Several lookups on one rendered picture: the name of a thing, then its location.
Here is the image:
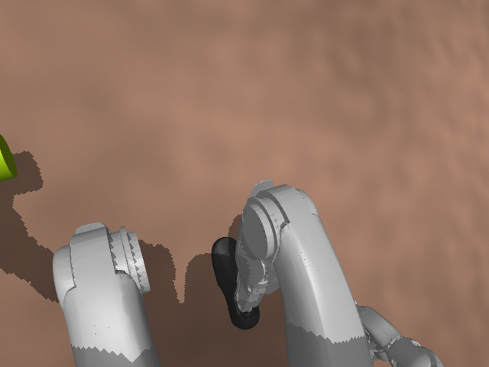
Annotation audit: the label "right robot arm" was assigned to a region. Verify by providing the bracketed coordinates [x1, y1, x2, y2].
[387, 337, 444, 367]

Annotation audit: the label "bottle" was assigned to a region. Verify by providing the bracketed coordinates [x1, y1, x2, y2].
[0, 134, 17, 181]

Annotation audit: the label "right robot foot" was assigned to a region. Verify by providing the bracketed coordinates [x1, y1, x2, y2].
[212, 237, 260, 330]

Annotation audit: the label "right robot hand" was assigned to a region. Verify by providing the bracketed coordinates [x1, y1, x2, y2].
[355, 300, 404, 364]

